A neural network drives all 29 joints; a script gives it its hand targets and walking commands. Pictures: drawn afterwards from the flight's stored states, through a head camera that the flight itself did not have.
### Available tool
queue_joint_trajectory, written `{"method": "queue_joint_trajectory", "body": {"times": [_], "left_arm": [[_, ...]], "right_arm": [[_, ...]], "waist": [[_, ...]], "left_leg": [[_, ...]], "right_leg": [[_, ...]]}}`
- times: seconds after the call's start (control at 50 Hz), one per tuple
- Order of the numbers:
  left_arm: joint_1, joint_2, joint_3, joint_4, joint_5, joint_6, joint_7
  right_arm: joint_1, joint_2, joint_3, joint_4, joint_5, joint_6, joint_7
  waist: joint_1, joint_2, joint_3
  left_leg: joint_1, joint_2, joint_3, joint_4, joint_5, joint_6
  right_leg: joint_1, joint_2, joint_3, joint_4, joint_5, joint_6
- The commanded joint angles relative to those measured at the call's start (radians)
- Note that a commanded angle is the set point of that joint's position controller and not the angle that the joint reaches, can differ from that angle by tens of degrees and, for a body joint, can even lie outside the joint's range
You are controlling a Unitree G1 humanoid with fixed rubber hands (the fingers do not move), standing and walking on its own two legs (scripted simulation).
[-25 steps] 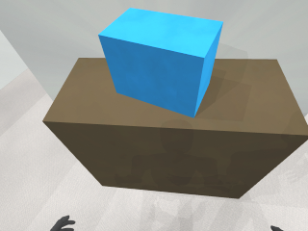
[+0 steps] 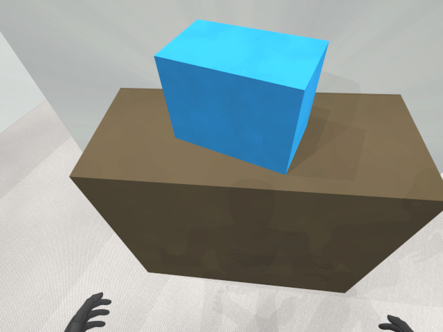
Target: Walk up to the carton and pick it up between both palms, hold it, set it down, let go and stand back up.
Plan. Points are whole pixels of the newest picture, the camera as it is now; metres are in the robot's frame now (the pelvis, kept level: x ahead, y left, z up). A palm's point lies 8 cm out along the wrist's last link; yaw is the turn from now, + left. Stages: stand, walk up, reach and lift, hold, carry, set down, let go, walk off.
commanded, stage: stand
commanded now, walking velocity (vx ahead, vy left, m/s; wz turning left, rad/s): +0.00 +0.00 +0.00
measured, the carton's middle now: (241, 96) +0.60 -0.04 +0.08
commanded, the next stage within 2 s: none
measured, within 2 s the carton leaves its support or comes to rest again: neither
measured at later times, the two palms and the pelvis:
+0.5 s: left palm out of the picture +0.10 +0.29 -0.09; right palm out of the picture +0.06 -0.32 -0.11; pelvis -0.02 +0.00 +0.00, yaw +0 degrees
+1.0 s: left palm out of the picture +0.10 +0.29 -0.08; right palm out of the picture +0.06 -0.32 -0.11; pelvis -0.02 +0.00 +0.00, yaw +0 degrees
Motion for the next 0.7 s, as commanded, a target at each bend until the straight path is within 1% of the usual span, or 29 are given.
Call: {"method": "queue_joint_trajectory", "body": {"times": [0.0, 0.04, 0.06, 0.08, 0.12, 0.14, 0.16, 0.18, 0.2, 0.24, 0.28, 0.3, 0.32, 0.34, 0.36, 0.38, 0.42, 0.44, 0.46, 0.48, 0.5, 0.52, 0.54, 0.56, 0.6, 0.62, 0.64, 0.66, 0.68], "left_arm": [[-0.058, 0.236, 0.063, 0.009, -0.014, -0.025, 0.007], [-0.074, 0.237, 0.064, 0.015, -0.008, -0.031, 0.0], [-0.065, 0.236, 0.061, 0.028, -0.007, -0.033, 0.004], [-0.065, 0.229, 0.06, 0.027, -0.006, -0.03, 0.003], [-0.096, 0.24, 0.063, 0.028, -0.002, -0.034, 0.002], [-0.077, 0.237, 0.061, 0.039, -0.009, -0.029, 0.001], [-0.079, 0.223, 0.054, 0.043, -0.011, -0.029, 0.0], [-0.069, 0.227, 0.052, 0.051, -0.01, -0.028, 0.002], [-0.083, 0.23, 0.056, 0.056, -0.01, -0.032, 0.0], [-0.072, 0.25, 0.06, 0.063, -0.009, -0.036, 0.004], [-0.063, 0.239, 0.059, 0.07, -0.012, -0.035, 0.003], [-0.081, 0.238, 0.055, 0.074, -0.006, -0.036, 0.007], [-0.068, 0.233, 0.057, 0.076, -0.01, -0.034, 0.004], [-0.063, 0.24, 0.052, 0.082, -0.008, -0.033, 0.006], [-0.071, 0.234, 0.055, 0.077, -0.011, -0.033, 0.006], [-0.063, 0.243, 0.057, 0.085, -0.009, -0.032, 0.007], [-0.059, 0.241, 0.052, 0.093, -0.009, -0.032, 0.008], [-0.075, 0.234, 0.049, 0.083, -0.007, -0.034, 0.009], [-0.061, 0.238, 0.054, 0.09, -0.009, -0.031, 0.006], [-0.068, 0.245, 0.053, 0.091, -0.008, -0.03, 0.008], [-0.066, 0.233, 0.055, 0.089, -0.013, -0.032, 0.008], [-0.076, 0.238, 0.054, 0.091, -0.009, -0.027, 0.009], [-0.073, 0.223, 0.048, 0.084, -0.01, -0.031, 0.009], [-0.072, 0.223, 0.048, 0.094, -0.013, -0.032, 0.006], [-0.057, 0.232, 0.05, 0.096, -0.011, -0.026, 0.011], [-0.056, 0.234, 0.049, 0.092, -0.013, -0.03, 0.011], [-0.057, 0.227, 0.048, 0.095, -0.013, -0.031, 0.012], [-0.073, 0.23, 0.045, 0.085, -0.013, -0.033, 0.011], [-0.071, 0.237, 0.053, 0.094, -0.016, -0.031, 0.012]], "right_arm": [[-0.062, -0.15, 0.004, -0.02, 0.022, -0.025, -0.011], [-0.068, -0.161, 0.004, -0.017, 0.02, -0.026, -0.012], [-0.05, -0.16, 0.004, 0.002, 0.021, -0.024, -0.011], [-0.058, -0.163, 0.003, -0.003, 0.02, -0.027, -0.012], [-0.07, -0.168, 0.002, -0.002, 0.019, -0.026, -0.01], [-0.064, -0.163, 0.007, 0.014, 0.017, -0.022, -0.009], [-0.085, -0.169, 0.006, 0.013, 0.016, -0.024, -0.008], [-0.075, -0.167, 0.0, 0.012, 0.022, -0.028, -0.007], [-0.08, -0.161, 0.006, 0.019, 0.018, -0.026, -0.009], [-0.062, -0.157, 0.007, 0.034, 0.016, -0.024, -0.009], [-0.066, -0.17, 0.005, 0.04, 0.017, -0.025, -0.009], [-0.062, -0.16, 0.005, 0.038, 0.024, -0.028, -0.007], [-0.082, -0.169, 0.006, 0.035, 0.018, -0.025, -0.006], [-0.067, -0.153, 0.006, 0.043, 0.021, -0.023, -0.006], [-0.067, -0.15, 0.012, 0.041, 0.023, -0.026, -0.008], [-0.05, -0.158, 0.006, 0.052, 0.021, -0.026, -0.008], [-0.056, -0.164, 0.008, 0.058, 0.02, -0.028, -0.007], [-0.051, -0.149, 0.014, 0.053, 0.025, -0.024, -0.005], [-0.072, -0.164, 0.011, 0.05, 0.02, -0.024, -0.008], [-0.062, -0.156, 0.011, 0.044, 0.022, -0.024, -0.006], [-0.067, -0.169, 0.005, 0.044, 0.024, -0.026, -0.009], [-0.068, -0.158, 0.014, 0.053, 0.023, -0.027, -0.009], [-0.048, -0.154, 0.013, 0.063, 0.027, -0.025, -0.011], [-0.044, -0.162, 0.011, 0.06, 0.024, -0.028, -0.01], [-0.057, -0.153, 0.012, 0.052, 0.025, -0.025, -0.008], [-0.048, -0.151, 0.019, 0.055, 0.024, -0.023, -0.013], [-0.051, -0.161, 0.014, 0.064, 0.027, -0.024, -0.015], [-0.07, -0.144, 0.021, 0.054, 0.027, -0.026, -0.015], [-0.047, -0.158, 0.015, 0.059, 0.029, -0.025, -0.013]], "waist": [[0.008, -0.087, -0.113], [0.006, -0.064, -0.122], [-0.001, -0.074, -0.122], [0.008, -0.097, -0.091], [0.0, -0.066, -0.089], [0.007, -0.087, -0.098], [0.017, -0.078, -0.084], [0.003, -0.095, -0.095], [0.004, -0.098, -0.101], [-0.006, -0.066, -0.091], [0.009, -0.065, -0.104], [-0.002, -0.101, -0.108], [0.012, -0.086, -0.103], [0.004, -0.091, -0.124], [0.0, -0.115, -0.124], [0.004, -0.075, -0.129], [0.008, -0.092, -0.112], [-0.001, -0.087, -0.101], [0.01, -0.125, -0.129], [-0.001, -0.088, -0.116], [0.009, -0.098, -0.12], [0.007, -0.09, -0.124], [0.006, -0.109, -0.116], [0.002, -0.088, -0.119], [-0.001, -0.113, -0.122], [0.004, -0.08, -0.137], [0.008, -0.115, -0.133], [0.01, -0.111, -0.143], [-0.003, -0.128, -0.134]], "left_leg": [[0.098, 0.116, -0.089, -0.134, 0.237, 0.055], [0.103, 0.112, -0.083, -0.141, 0.253, 0.046], [0.113, 0.11, -0.085, -0.15, 0.223, 0.048], [0.091, 0.114, -0.09, -0.152, 0.209, 0.055], [0.097, 0.106, -0.086, -0.158, 0.18, 0.046], [0.091, 0.115, -0.106, -0.174, 0.168, 0.054], [0.099, 0.118, -0.099, -0.175, 0.172, 0.056], [0.104, 0.112, -0.096, -0.17, 0.177, 0.048], [0.096, 0.112, -0.095, -0.172, 0.168, 0.049], [0.103, 0.108, -0.098, -0.182, 0.181, 0.051], [0.092, 0.117, -0.099, -0.184, 0.19, 0.051], [0.1, 0.116, -0.103, -0.187, 0.194, 0.047], [0.107, 0.111, -0.092, -0.177, 0.215, 0.049], [0.109, 0.114, -0.103, -0.18, 0.199, 0.053], [0.112, 0.112, -0.098, -0.177, 0.24, 0.049], [0.123, 0.109, -0.096, -0.173, 0.253, 0.05], [0.119, 0.112, -0.102, -0.178, 0.238, 0.049], [0.107, 0.113, -0.095, -0.178, 0.225, 0.049], [0.116, 0.119, -0.105, -0.181, 0.238, 0.049], [0.121, 0.114, -0.092, -0.175, 0.244, 0.047], [0.111, 0.117, -0.096, -0.18, 0.255, 0.049], [0.119, 0.115, -0.088, -0.177, 0.252, 0.043], [0.109, 0.12, -0.098, -0.187, 0.251, 0.049], [0.124, 0.122, -0.099, -0.185, 0.258, 0.052], [0.115, 0.119, -0.097, -0.184, 0.266, 0.044], [0.118, 0.122, -0.096, -0.174, 0.28, 0.049], [0.124, 0.116, -0.088, -0.172, 0.285, 0.046], [0.126, 0.116, -0.09, -0.171, 0.296, 0.043], [0.125, 0.114, -0.088, -0.173, 0.303, 0.042]], "right_leg": [[0.121, -0.114, 0.098, -0.116, 0.221, -0.033], [0.123, -0.117, 0.102, -0.115, 0.225, -0.029], [0.119, -0.114, 0.105, -0.125, 0.219, -0.032], [0.108, -0.11, 0.098, -0.128, 0.191, -0.028], [0.096, -0.119, 0.115, -0.15, 0.168, -0.031], [0.109, -0.11, 0.107, -0.146, 0.162, -0.028], [0.098, -0.108, 0.105, -0.144, 0.156, -0.028], [0.104, -0.108, 0.104, -0.155, 0.177, -0.029], [0.108, -0.113, 0.11, -0.159, 0.168, -0.026], [0.111, -0.118, 0.118, -0.163, 0.183, -0.024], [0.128, -0.115, 0.108, -0.148, 0.188, -0.023], [0.125, -0.12, 0.105, -0.158, 0.183, -0.026], [0.115, -0.118, 0.114, -0.166, 0.196, -0.026], [0.132, -0.121, 0.114, -0.164, 0.194, -0.027], [0.138, -0.117, 0.112, -0.153, 0.227, -0.023], [0.145, -0.127, 0.118, -0.158, 0.243, -0.028], [0.122, -0.117, 0.113, -0.16, 0.214, -0.027], [0.123, -0.122, 0.114, -0.163, 0.222, -0.029], [0.129, -0.111, 0.104, -0.146, 0.217, -0.02], [0.116, -0.118, 0.114, -0.161, 0.221, -0.021], [0.137, -0.114, 0.111, -0.154, 0.232, -0.021], [0.131, -0.121, 0.119, -0.156, 0.249, -0.023], [0.141, -0.122, 0.111, -0.15, 0.247, -0.026], [0.126, -0.121, 0.119, -0.152, 0.245, -0.028], [0.137, -0.115, 0.102, -0.146, 0.26, -0.022], [0.151, -0.124, 0.11, -0.147, 0.274, -0.024], [0.147, -0.119, 0.108, -0.151, 0.278, -0.019], [0.145, -0.124, 0.113, -0.151, 0.286, -0.021], [0.144, -0.123, 0.108, -0.149, 0.302, -0.022]]}}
